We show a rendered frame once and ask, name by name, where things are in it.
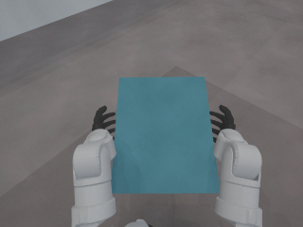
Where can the carton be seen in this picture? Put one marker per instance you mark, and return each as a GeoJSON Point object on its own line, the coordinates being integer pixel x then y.
{"type": "Point", "coordinates": [163, 137]}

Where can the robot right hand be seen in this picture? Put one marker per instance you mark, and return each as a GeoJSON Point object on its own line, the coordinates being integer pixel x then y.
{"type": "Point", "coordinates": [227, 121]}

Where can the left robot forearm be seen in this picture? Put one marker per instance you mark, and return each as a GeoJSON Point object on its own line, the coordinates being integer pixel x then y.
{"type": "Point", "coordinates": [94, 201]}

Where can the right robot forearm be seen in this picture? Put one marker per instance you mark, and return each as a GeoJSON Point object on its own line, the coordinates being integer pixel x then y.
{"type": "Point", "coordinates": [240, 176]}

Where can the robot left hand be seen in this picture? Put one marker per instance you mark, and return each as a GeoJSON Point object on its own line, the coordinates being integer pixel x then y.
{"type": "Point", "coordinates": [99, 119]}

